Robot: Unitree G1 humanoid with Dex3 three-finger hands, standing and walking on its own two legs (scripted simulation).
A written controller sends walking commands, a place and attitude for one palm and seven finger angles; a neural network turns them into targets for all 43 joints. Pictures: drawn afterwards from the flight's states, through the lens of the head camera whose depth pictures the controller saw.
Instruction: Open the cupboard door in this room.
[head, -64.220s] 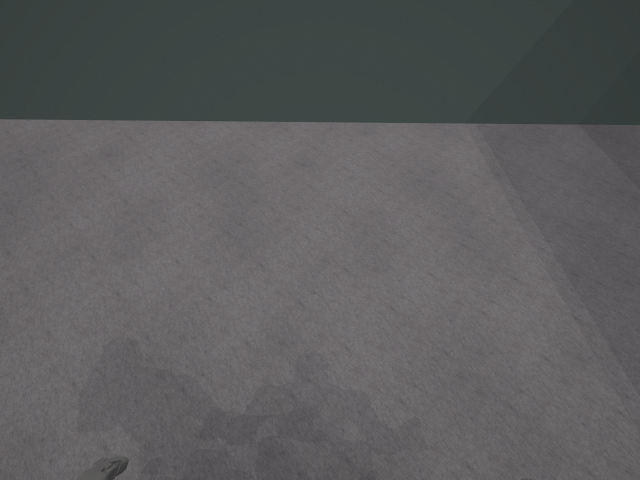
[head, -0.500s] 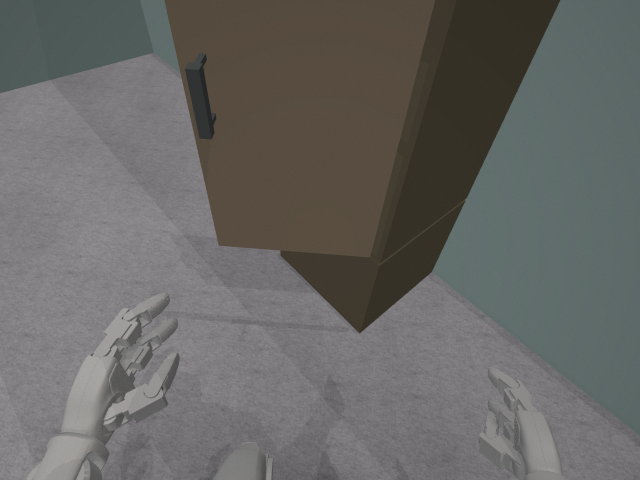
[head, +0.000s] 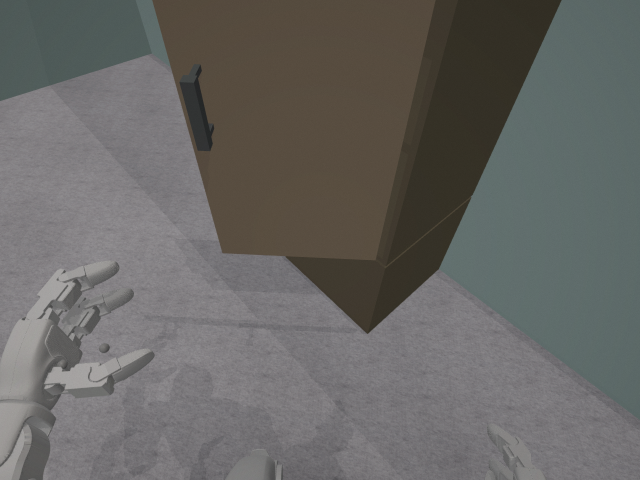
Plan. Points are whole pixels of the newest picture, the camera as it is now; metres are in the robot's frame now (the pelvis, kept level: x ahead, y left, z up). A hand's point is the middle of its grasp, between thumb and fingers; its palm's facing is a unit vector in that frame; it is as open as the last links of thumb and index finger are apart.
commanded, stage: raise the hand with hooked fingers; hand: left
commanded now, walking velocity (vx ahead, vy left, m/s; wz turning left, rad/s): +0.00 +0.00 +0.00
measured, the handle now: (200, 108) +0.63 +0.23 +0.12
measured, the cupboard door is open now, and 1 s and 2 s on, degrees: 45 45 45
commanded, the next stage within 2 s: move the hooked fingers beside the handle in 1.22 s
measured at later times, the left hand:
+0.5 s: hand (60, 315) +0.26 +0.29 +0.11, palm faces +0.03 -1.00 -0.03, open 13.8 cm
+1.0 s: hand (63, 294) +0.27 +0.28 +0.13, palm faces +0.03 -1.00 +0.00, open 14.0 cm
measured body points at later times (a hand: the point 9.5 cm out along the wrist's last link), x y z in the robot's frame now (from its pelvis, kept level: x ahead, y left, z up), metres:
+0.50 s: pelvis +0.00 +0.02 +0.02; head +0.01 +0.03 +0.47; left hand +0.25 +0.34 +0.11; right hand +0.19 -0.20 -0.04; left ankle +0.08 +0.12 -0.68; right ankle -0.02 -0.11 -0.68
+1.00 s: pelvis -0.01 +0.00 +0.03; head +0.00 +0.01 +0.48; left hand +0.26 +0.33 +0.13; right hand +0.15 -0.25 -0.04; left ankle +0.08 +0.12 -0.68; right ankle -0.02 -0.11 -0.68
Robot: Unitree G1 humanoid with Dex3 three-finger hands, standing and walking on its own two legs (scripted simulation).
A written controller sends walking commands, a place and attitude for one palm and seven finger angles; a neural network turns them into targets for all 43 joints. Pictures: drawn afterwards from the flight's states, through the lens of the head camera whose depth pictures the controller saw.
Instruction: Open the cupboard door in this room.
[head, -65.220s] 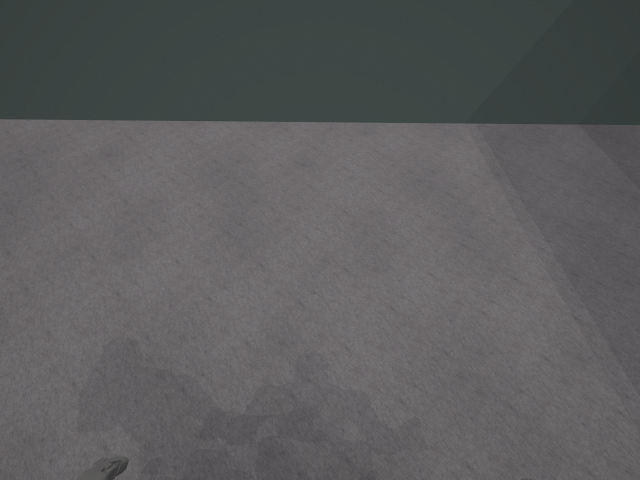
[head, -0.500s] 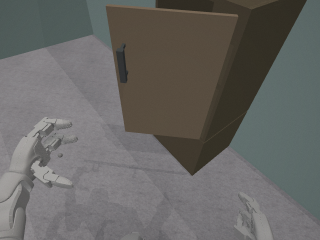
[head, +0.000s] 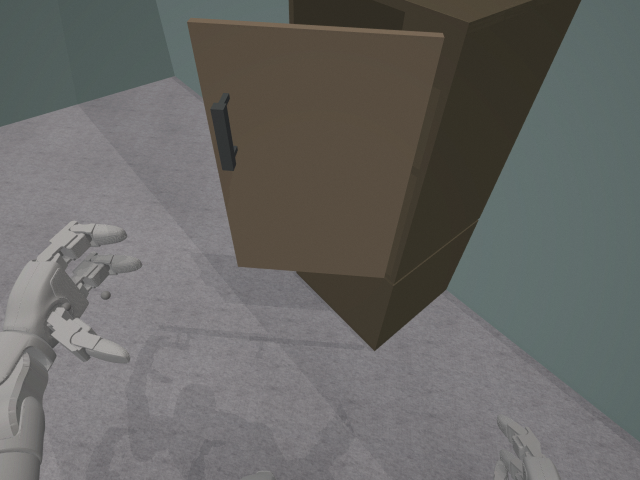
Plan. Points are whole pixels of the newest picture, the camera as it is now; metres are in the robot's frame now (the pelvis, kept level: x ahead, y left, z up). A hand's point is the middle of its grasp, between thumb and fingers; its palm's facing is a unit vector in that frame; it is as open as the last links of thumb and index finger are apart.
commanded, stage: raise the hand with hooked fingers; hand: left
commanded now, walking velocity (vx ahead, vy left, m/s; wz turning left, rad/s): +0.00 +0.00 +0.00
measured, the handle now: (227, 132) +0.64 +0.21 +0.09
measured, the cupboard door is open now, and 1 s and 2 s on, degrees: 45 45 45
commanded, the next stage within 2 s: move the hooked fingers beside the handle in 0.22 s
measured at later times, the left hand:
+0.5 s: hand (113, 271) +0.32 +0.27 +0.11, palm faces +0.02 -1.00 +0.01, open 14.0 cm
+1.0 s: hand (156, 211) +0.42 +0.26 +0.11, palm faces +0.01 -1.00 +0.00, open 14.0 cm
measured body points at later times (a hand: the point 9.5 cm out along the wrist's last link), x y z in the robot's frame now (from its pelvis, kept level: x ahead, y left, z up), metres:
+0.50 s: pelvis +0.01 +0.00 +0.00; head +0.02 +0.01 +0.45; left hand +0.31 +0.33 +0.11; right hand +0.17 -0.24 -0.08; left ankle +0.09 +0.11 -0.71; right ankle -0.01 -0.12 -0.71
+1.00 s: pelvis +0.02 +0.00 -0.01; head +0.07 +0.01 +0.44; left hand +0.42 +0.31 +0.11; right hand +0.10 -0.27 -0.11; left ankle +0.09 +0.11 -0.71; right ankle -0.01 -0.12 -0.71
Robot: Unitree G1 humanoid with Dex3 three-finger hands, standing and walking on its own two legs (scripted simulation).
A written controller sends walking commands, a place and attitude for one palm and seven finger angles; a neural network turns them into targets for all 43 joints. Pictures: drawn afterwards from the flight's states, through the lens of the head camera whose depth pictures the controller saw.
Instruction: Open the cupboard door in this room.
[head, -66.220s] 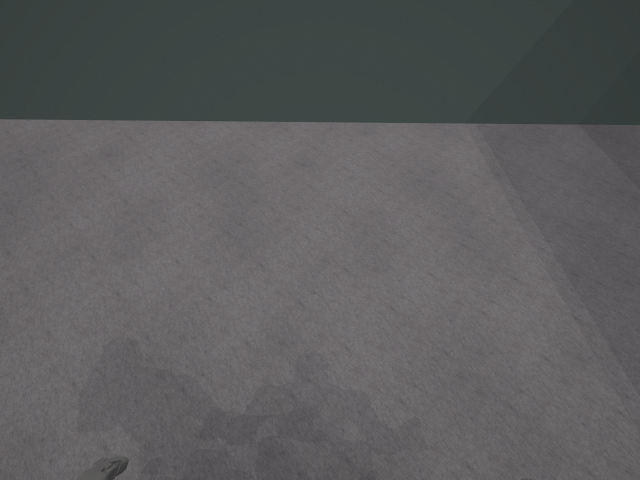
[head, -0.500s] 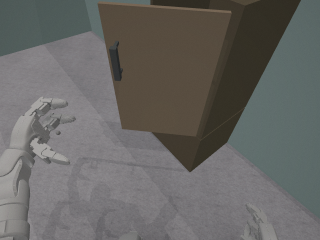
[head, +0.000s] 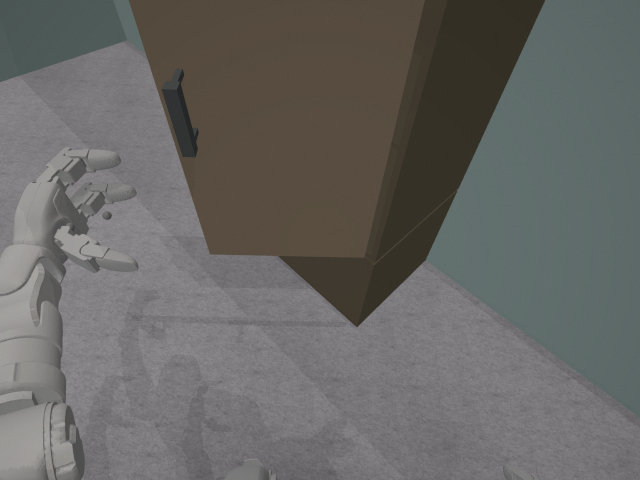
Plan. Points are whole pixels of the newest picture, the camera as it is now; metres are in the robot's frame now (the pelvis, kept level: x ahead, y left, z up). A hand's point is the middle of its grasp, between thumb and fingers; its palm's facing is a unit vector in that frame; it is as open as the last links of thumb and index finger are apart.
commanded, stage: move the hooked fingers beside the handle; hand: left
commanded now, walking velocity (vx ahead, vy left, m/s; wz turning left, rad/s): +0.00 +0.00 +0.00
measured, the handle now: (184, 114) +0.62 +0.22 +0.10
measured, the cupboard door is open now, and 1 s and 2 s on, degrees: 45 45 45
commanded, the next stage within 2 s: none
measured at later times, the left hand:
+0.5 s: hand (119, 169) +0.47 +0.27 +0.12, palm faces +0.01 -1.00 +0.00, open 14.0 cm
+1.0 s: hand (131, 130) +0.56 +0.28 +0.11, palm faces +0.02 -1.00 +0.00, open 14.0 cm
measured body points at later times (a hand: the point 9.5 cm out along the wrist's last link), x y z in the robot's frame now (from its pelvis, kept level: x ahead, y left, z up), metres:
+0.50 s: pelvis -0.01 +0.00 -0.02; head +0.08 +0.03 +0.42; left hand +0.46 +0.33 +0.12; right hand +0.01 -0.28 -0.12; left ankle +0.06 +0.11 -0.71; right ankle -0.03 -0.12 -0.71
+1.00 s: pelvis +0.00 +0.02 -0.03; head +0.15 +0.06 +0.39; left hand +0.55 +0.34 +0.11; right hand -0.06 -0.25 -0.11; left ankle +0.06 +0.11 -0.71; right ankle -0.03 -0.12 -0.71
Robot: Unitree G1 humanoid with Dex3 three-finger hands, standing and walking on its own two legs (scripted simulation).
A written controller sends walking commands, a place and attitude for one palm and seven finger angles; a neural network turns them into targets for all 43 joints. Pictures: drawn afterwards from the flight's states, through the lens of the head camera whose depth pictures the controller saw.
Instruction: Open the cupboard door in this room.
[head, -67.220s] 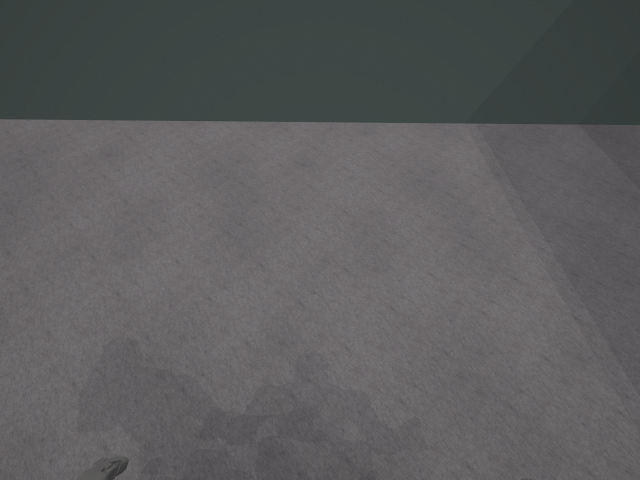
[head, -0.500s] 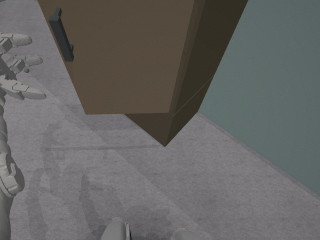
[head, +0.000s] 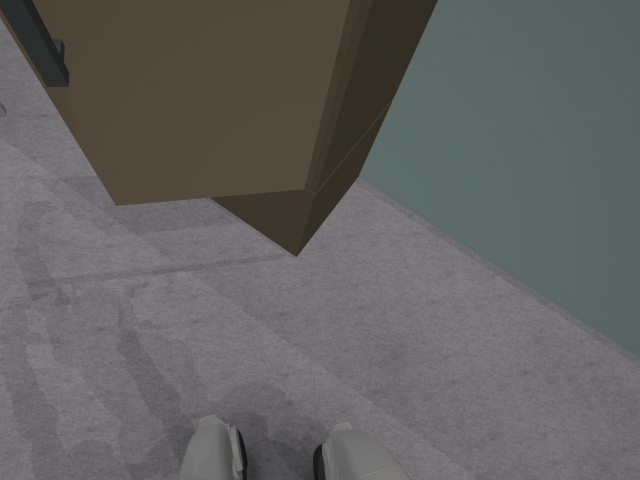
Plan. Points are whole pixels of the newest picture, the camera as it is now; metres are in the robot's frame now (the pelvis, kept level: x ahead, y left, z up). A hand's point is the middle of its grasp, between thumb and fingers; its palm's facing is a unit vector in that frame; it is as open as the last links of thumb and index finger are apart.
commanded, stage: move the hooked fingers beside the handle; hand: left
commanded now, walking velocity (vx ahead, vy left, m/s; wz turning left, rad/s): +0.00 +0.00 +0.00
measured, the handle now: (33, 17) +0.60 +0.24 +0.13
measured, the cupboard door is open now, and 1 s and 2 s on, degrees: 45 45 45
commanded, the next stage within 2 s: slide the fingers in behind the handle in 1.38 s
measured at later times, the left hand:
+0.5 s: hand out of the picture +0.53 +0.28 +0.14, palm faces +0.08 -1.00 -0.01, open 14.0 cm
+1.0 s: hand out of the picture +0.54 +0.28 +0.14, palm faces +0.10 -1.00 +0.00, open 14.0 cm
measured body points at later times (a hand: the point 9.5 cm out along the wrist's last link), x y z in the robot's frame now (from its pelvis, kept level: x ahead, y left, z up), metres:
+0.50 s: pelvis +0.01 +0.00 +0.00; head +0.13 +0.04 +0.43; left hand +0.52 +0.34 +0.14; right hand -0.01 -0.27 -0.09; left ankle +0.06 +0.09 -0.68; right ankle -0.02 -0.15 -0.68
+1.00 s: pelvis +0.00 -0.02 +0.00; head +0.15 +0.02 +0.42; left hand +0.53 +0.34 +0.14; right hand -0.05 -0.28 -0.09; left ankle +0.06 +0.09 -0.68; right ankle -0.02 -0.15 -0.68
